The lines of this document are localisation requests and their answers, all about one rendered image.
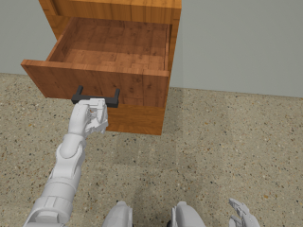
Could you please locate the right robot hand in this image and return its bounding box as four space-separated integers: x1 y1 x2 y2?
228 198 260 227

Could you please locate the right robot shin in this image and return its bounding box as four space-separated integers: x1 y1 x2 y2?
177 201 187 205

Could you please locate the left robot hand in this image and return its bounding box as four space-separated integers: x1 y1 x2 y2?
67 98 109 139

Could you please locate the drawer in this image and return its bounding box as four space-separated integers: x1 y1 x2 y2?
21 16 170 108

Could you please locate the left robot forearm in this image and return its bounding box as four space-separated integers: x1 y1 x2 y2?
22 133 87 227

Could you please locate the handle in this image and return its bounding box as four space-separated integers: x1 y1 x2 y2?
71 85 120 108

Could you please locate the robot right thigh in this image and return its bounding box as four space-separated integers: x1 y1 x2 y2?
170 204 205 227

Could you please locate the cabinet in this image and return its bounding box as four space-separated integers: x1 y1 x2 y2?
38 0 182 136

